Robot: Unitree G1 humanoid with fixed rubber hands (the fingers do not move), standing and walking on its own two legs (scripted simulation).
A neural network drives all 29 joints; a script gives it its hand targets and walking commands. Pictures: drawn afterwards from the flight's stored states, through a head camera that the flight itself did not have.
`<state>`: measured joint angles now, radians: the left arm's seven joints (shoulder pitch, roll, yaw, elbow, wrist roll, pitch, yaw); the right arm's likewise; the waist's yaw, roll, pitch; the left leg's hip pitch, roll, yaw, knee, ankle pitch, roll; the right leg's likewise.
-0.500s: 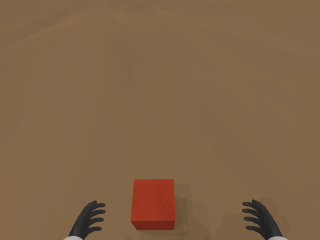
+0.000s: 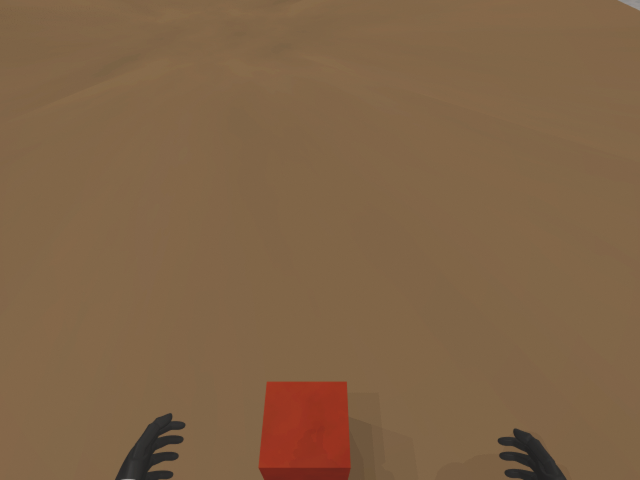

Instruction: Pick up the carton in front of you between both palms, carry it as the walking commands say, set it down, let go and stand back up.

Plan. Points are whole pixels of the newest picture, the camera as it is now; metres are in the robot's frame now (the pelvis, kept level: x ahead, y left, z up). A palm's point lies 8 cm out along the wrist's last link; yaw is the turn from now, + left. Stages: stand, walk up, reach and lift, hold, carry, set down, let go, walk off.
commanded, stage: stand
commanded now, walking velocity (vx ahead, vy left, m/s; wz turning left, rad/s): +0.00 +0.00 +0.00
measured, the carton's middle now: (307, 437) +0.37 +0.08 -0.64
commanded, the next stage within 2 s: none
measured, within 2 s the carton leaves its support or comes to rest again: neither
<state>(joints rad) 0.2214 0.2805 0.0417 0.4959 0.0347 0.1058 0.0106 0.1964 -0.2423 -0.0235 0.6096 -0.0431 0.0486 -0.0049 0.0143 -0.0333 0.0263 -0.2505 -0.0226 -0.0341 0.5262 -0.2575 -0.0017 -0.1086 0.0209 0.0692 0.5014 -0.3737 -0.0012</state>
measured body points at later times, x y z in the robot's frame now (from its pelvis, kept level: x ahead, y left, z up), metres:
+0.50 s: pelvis +0.01 +0.02 +0.00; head +0.01 +0.03 +0.45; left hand +0.14 +0.31 -0.11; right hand +0.13 -0.28 -0.09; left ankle +0.02 +0.12 -0.73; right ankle -0.06 -0.12 -0.73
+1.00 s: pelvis -0.01 +0.01 +0.01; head -0.01 +0.03 +0.46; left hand +0.10 +0.31 -0.11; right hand +0.10 -0.30 -0.10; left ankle +0.02 +0.12 -0.73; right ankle -0.06 -0.12 -0.73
